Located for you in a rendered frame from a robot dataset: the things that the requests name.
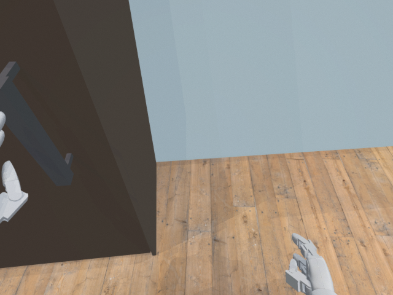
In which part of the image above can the right robot hand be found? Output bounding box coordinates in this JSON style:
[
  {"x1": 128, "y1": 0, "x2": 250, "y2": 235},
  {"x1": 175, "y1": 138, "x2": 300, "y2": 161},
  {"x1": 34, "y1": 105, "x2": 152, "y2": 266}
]
[{"x1": 286, "y1": 233, "x2": 334, "y2": 295}]

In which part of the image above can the wardrobe door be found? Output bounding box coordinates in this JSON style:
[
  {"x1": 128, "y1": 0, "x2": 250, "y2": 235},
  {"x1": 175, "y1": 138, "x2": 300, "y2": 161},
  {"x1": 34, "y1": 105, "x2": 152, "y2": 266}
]
[{"x1": 0, "y1": 0, "x2": 150, "y2": 268}]

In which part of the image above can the left robot hand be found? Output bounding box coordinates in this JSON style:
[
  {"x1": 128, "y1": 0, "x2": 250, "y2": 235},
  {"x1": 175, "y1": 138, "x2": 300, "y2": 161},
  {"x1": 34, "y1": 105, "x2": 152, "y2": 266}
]
[{"x1": 0, "y1": 111, "x2": 28, "y2": 223}]

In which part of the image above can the handle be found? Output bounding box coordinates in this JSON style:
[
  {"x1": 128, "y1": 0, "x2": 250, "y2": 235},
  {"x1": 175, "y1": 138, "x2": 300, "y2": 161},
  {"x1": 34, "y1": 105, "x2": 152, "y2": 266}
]
[{"x1": 0, "y1": 61, "x2": 74, "y2": 186}]

